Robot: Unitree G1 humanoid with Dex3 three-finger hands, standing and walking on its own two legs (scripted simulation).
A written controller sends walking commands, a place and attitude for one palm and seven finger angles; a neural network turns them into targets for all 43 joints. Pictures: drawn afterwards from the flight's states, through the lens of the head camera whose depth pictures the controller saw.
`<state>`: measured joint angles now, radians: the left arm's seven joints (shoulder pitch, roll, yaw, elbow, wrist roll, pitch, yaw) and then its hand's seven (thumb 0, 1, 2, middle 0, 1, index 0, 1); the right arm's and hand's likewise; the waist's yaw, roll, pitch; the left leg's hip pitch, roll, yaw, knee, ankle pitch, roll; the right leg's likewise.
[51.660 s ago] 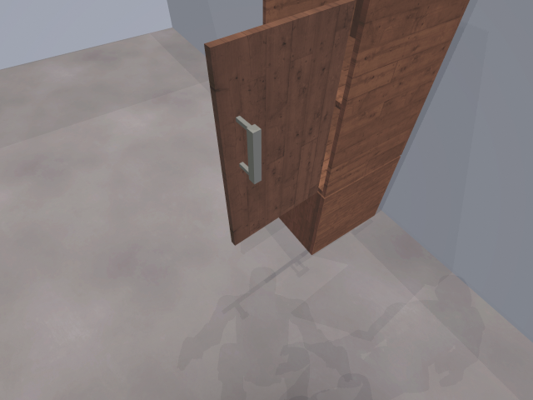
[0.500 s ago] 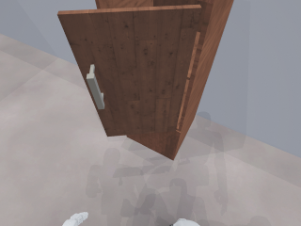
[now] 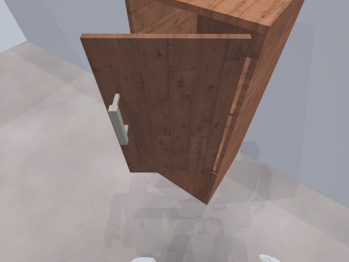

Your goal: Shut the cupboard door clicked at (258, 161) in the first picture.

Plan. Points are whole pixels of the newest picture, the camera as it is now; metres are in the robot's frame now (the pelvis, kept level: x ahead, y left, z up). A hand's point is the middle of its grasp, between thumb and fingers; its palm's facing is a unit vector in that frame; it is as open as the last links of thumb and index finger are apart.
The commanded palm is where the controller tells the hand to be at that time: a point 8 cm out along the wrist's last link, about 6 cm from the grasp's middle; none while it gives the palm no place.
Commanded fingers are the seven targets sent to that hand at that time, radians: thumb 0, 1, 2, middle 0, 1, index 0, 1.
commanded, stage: come to a stop and stand still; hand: left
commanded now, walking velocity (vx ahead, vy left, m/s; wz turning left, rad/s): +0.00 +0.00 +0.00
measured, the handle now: (120, 120) +0.44 +0.20 +0.03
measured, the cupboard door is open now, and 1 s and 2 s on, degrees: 34 34 34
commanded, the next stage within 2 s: look again from close up in 0.68 s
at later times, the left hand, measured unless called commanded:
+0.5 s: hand out of the picture +0.02 +0.28 -0.15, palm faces -0.04 -0.96 -0.27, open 7.3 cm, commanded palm none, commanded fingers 0.00 0.90 0.90 -0.20 -0.30 -0.20 -0.30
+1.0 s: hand out of the picture -0.02 +0.25 -0.17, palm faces -0.04 -0.98 -0.19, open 7.3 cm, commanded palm none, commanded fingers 0.00 0.90 0.90 -0.20 -0.30 -0.20 -0.30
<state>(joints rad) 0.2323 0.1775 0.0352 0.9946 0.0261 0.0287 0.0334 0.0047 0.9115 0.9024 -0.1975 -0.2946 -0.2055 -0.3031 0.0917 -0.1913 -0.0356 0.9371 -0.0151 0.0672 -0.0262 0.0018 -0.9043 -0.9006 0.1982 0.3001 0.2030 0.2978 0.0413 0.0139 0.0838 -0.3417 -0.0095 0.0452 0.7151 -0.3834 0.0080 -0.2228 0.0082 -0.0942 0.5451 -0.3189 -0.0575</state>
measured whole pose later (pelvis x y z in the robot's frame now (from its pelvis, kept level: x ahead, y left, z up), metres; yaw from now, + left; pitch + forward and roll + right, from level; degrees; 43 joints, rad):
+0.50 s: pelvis -0.05 +0.08 +0.00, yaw -2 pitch -2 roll +0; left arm 0.25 0.22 0.00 0.94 0.02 0.03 0.02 0.01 0.91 0.90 -0.20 -0.29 -0.20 -0.30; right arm 0.28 -0.20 0.00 0.95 -0.02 0.02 -0.01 0.00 -0.93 -0.90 0.20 0.30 0.20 0.30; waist 0.00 0.02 0.01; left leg -0.22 -0.07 0.05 0.49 -0.25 0.08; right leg -0.27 -0.05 0.04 0.52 -0.25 0.01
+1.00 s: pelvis -0.02 +0.07 +0.01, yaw -2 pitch -1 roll +0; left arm 0.29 0.17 -0.02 1.08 0.01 0.00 0.03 0.01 0.91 0.90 -0.20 -0.29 -0.21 -0.30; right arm 0.24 -0.18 0.01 1.07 -0.01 -0.02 -0.02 0.01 -0.91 -0.90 0.20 0.30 0.20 0.30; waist 0.01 -0.01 0.05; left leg -0.16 -0.07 0.04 0.45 -0.27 0.07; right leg -0.22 -0.04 0.07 0.47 -0.23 0.05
